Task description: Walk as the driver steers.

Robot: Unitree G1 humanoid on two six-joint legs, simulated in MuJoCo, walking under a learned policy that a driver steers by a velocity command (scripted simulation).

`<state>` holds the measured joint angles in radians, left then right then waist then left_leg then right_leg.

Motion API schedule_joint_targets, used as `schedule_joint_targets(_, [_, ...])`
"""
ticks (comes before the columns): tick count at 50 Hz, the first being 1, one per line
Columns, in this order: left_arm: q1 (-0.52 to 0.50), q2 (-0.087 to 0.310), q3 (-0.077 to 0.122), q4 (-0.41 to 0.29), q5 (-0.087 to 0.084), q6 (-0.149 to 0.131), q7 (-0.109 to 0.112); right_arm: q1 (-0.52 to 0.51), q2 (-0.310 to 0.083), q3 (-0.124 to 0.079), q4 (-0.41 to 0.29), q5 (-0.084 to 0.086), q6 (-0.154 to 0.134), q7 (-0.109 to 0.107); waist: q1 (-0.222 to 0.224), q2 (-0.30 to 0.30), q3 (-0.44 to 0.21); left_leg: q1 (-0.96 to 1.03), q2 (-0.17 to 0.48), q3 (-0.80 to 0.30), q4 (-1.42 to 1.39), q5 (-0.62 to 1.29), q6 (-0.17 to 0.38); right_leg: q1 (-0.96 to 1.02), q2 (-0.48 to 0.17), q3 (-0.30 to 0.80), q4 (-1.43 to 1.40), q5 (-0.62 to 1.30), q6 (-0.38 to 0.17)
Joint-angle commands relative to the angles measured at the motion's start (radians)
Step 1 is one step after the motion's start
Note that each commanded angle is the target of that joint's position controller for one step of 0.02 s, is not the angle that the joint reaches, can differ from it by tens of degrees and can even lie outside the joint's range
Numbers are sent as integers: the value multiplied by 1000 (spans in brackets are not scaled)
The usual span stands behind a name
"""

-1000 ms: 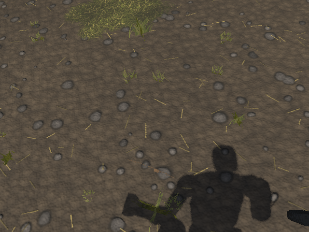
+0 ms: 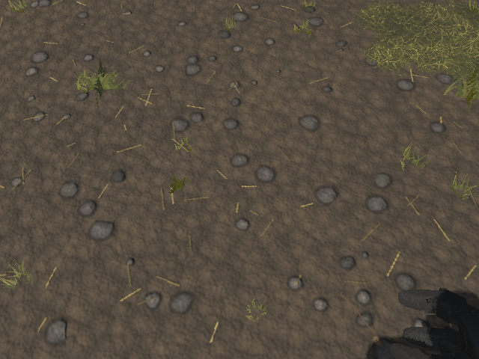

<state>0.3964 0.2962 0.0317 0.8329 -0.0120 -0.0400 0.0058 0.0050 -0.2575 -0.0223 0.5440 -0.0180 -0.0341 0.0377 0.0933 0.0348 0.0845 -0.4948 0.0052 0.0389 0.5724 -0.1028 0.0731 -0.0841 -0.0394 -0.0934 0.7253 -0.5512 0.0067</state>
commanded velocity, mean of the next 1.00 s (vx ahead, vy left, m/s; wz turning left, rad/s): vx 0.03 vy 0.00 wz -0.53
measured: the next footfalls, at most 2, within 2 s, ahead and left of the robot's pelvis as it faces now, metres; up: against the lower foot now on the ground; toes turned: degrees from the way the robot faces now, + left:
right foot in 0.42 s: +0.09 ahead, -0.15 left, +0.00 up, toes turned -25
left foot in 0.90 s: +0.24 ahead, +0.03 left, +0.00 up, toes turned -38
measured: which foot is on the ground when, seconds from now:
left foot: down 0.00-0.42, up 0.44-0.88, down 0.90-1.00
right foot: up 0.00-0.40, down 0.42-1.00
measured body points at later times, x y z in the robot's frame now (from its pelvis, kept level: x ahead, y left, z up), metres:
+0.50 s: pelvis +0.06 -0.04 +0.01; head +0.09 -0.10 +0.45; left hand +0.29 +0.19 -0.06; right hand +0.15 -0.37 -0.11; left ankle +0.09 +0.11 -0.66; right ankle +0.06 -0.13 -0.72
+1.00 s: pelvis +0.12 -0.04 +0.01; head +0.14 -0.05 +0.46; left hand +0.43 +0.03 -0.06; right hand +0.05 -0.33 -0.10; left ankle +0.21 +0.06 -0.72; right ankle +0.05 -0.13 -0.72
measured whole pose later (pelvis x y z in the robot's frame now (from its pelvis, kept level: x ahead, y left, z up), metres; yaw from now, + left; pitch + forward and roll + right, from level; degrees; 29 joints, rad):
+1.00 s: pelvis +0.12 -0.04 +0.01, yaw -34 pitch +0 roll +0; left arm 0.10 0.24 0.01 0.56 0.04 0.01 0.03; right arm 0.20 -0.29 -0.05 0.79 0.01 0.00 0.02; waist -0.04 -0.02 0.03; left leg -0.30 -0.03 -0.07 0.57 -0.28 -0.01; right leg -0.28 0.07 0.13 0.62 -0.35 0.00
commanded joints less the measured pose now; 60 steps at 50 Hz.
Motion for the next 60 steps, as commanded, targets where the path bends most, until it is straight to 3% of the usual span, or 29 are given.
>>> schedule_joint_targets(1, [59, 206, 36, -37, -20, -20, -17, 344, -201, -71, 5, -25, 15, -35, -222, 44, -636, 863, 463, -398, -27, 977, 309, -411, 10, 282, 574, -184, 37])
schedule_joint_targets(2, [-36, 199, 43, -92, -44, -4, -13, 243, -188, -64, 12, -1, 18, -32, -174, 67, -446, 726, 394, -290, -93, 730, 258, -499, -24, 215, 548, -131, 45])
schedule_joint_targets(3, [-55, 152, 37, -85, -36, 19, 6, 162, -141, -54, 24, 17, 19, -36, -128, 14, -307, 570, 326, -217, -157, 509, 204, -513, -56, 177, 483, -69, 65])
schedule_joint_targets(4, [-24, 135, 40, -72, -25, 50, 24, 103, -115, -48, 29, 23, 18, -36, -89, 45, -216, 408, 292, -148, -220, 360, 175, -454, -66, 153, 461, -15, 91])
schedule_joint_targets(8, [37, 87, 51, -101, -10, 106, 56, -7, -101, -55, 47, -14, 1, -44, -34, 115, -120, 152, 283, 11, -357, 85, 169, -361, -64, 96, 473, 138, 135])
schedule_joint_targets(13, [-80, 71, 50, -205, 3, 107, 31, -5, -143, -74, 90, -3, 10, -72, -56, 86, -127, 259, 337, 70, -349, 38, 164, -389, -119, 95, 261, 246, 87])
schedule_joint_targets(18, [-113, 96, 65, -268, -5, 127, -7, -5, -196, -99, 111, 29, 29, -47, -58, 72, -129, 340, 386, 110, -265, 60, 118, -315, -97, 23, 78, 205, 20])
schedule_joint_targets(20, [-75, 105, 81, -270, -1, 127, -7, -5, -183, -101, 126, 50, 41, -39, -29, 33, -137, 337, 355, 157, -134, 19, 45, -221, -49, -17, -85, 281, -29])
schedule_joint_targets(21, [-25, 151, 103, -256, 8, 121, 4, 49, -142, -95, 152, 53, 48, -33, -22, -75, -123, 285, 280, 203, 31, -89, -21, -144, -27, 38, -206, 420, -77])
schedule_joint_targets(22, [12, 297, 143, -273, 4, 108, 25, 65, -104, -85, 136, 13, 56, -33, -35, -399, -80, 25, 136, 270, 383, -460, -125, -29, -227, 384, -326, 901, -185])
schedule_joint_targets(23, [-24, 335, 133, -314, 41, 69, 14, -34, -104, -80, 68, -7, 53, -46, -47, -418, -125, -184, -13, 40, 624, -623, -162, -30, -322, 699, -380, 857, -367])
schedule_joint_targets(24, [-33, 298, 128, -315, 42, 38, -4, -66, -147, -91, 71, 5, 52, -54, -20, -255, -171, -239, -6, -64, 712, -567, -143, 12, -320, 634, -409, 748, -370])
schedule_joint_targets(26, [-105, 251, 116, -314, 2, 24, 3, -54, -142, -93, 83, 15, 38, -69, -74, -133, -152, -263, 24, -128, 658, -370, -103, 25, -237, 522, -386, 642, -266])
schedule_joint_targets(27, [-159, 218, 104, -327, -12, 34, 15, -43, -159, -99, 88, 6, 33, -73, -97, -129, -157, -236, 28, -139, 621, -309, -103, 2, -214, 486, -372, 659, -237])
schedule_joint_targets(29, [-187, 189, 89, -354, 0, 46, 35, -18, -148, -97, 109, 9, 26, -62, -111, -144, -209, -169, -5, -138, 604, -238, -118, -2, -174, 449, -353, 757, -225])
schedule_joint_targets(35, [-171, 218, 102, -372, -5, 67, 51, -32, -119, -82, 130, 25, 24, -52, -87, -157, -200, -121, -68, -169, 317, -201, -166, 4, -122, 525, -333, 636, -221])
schedule_joint_targets(40, [-211, 153, 63, -375, 28, 72, 33, 44, -135, -74, 172, 26, 28, -40, -61, -201, -223, 51, -2, -109, 241, -208, -163, -76, -140, 479, -279, 710, -215])
schedule_joint_targets(44, [-261, 62, 15, -332, 39, 60, 8, 89, -85, -47, 183, 23, 14, -18, -92, -181, -176, 278, 24, -61, -45, -75, -123, -168, -109, 410, -274, 601, -170])
schedule_joint_targets(45, [-227, 77, 20, -311, 41, 52, 6, 72, -107, -47, 173, 15, 12, -16, -83, -161, -140, 297, 18, -83, -135, 43, -104, -170, -67, 384, -276, 496, -133])
schedule_joint_targets(47, [-149, 130, 43, -308, 66, 42, 16, 41, -268, -78, 140, 21, 10, -22, 5, 46, -101, 231, 140, -290, -142, 319, 8, -163, 90, 240, -138, 265, -39])
schedule_joint_targets(49, [-237, 126, 49, -328, 49, 40, 36, 63, -251, -81, 144, 29, 13, -25, -40, 174, -77, 191, 207, -483, -220, 172, 118, -188, 112, 169, -77, 217, 11])
schedule_joint_targets(51, [-274, 90, 48, -347, 20, 35, 31, 196, -239, -84, 172, 52, 17, -39, -87, 179, -136, 265, 191, -565, -277, -367, 143, -242, 137, 145, -57, 30, -7])
schedule_joint_targets(52, [-279, 70, 46, -349, 4, 24, 18, 217, -237, -85, 174, 56, 16, -44, -90, 180, -109, 239, 188, -601, -310, -631, 143, -244, 118, 166, -85, 27, -24])
schedule_joint_targets(54, [-194, 57, 54, -312, -12, -10, 3, 113, -232, -86, 133, 67, 23, -55, -10, 179, -59, 10, 120, -560, -310, -673, 94, 2, 76, 192, -300, 117, -69])
schedule_joint_targets(55, [-84, 106, 74, -271, -3, -24, 6, 47, -188, -76, 89, 68, 26, -61, 42, 110, -84, -187, 45, -460, -204, -586, 19, 237, -12, 265, -387, 127, -99])
schedule_joint_targets(56, [37, 174, 98, -226, 17, -31, 8, -5, -102, -53, 35, 73, 17, -61, 76, -90, -121, -390, -57, -247, 89, -454, -65, 409, -193, 506, -494, -85, -160])
schedule_joint_targets(57, [-31, 174, 101, -228, 20, -42, 2, 15, -107, -50, 21, 70, 2, -54, 27, -191, -60, -485, -1, -229, 315, -377, -58, 352, -344, 703, -540, -126, -213])
schedule_joint_targets(58, [-80, 105, 80, -249, 19, -50, 10, 61, -143, -62, 38, 66, -3, -45, -14, -126, -43, -498, 49, -229, 438, -309, -52, 305, -336, 646, -541, -98, -211])
schedule_joint_targets(60, [-102, 82, 72, -246, 7, -60, 14, 127, -134, -62, 56, 66, -4, -30, -42, -132, -33, -523, 87, -199, 548, -214, -64, 275, -302, 518, -566, -7, -187])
